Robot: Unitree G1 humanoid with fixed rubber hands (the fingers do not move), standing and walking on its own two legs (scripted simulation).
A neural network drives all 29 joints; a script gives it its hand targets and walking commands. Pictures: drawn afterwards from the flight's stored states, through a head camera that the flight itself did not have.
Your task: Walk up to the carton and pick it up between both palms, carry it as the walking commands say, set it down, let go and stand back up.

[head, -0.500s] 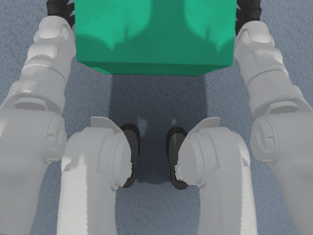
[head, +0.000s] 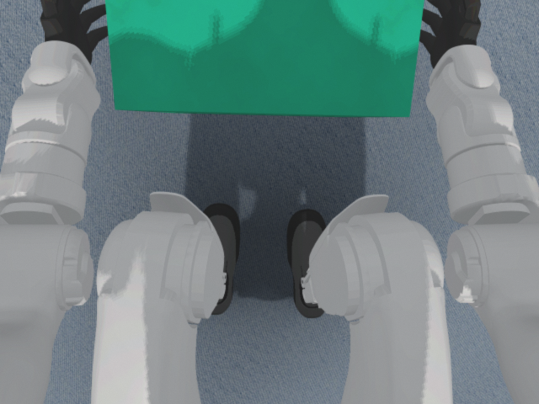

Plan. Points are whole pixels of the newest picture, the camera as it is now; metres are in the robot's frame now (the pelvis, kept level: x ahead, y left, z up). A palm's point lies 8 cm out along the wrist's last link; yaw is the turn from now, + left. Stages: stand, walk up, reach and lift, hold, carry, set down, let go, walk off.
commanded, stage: set down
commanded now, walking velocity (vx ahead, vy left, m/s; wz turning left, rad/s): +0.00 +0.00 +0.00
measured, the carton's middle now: (263, 51) +0.49 +0.02 -0.22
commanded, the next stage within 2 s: let go in 1.54 s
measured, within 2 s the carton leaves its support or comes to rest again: neither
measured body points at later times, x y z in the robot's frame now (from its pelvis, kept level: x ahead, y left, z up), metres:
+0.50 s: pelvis -0.01 +0.01 +0.06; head +0.35 +0.03 +0.31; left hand +0.51 +0.25 -0.10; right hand +0.52 -0.20 -0.09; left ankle +0.12 +0.09 -0.31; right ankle +0.11 -0.08 -0.31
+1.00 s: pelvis -0.02 +0.00 +0.17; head +0.34 +0.03 +0.43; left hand +0.51 +0.25 +0.04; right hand +0.52 -0.21 +0.05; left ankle +0.12 +0.09 -0.31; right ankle +0.11 -0.08 -0.31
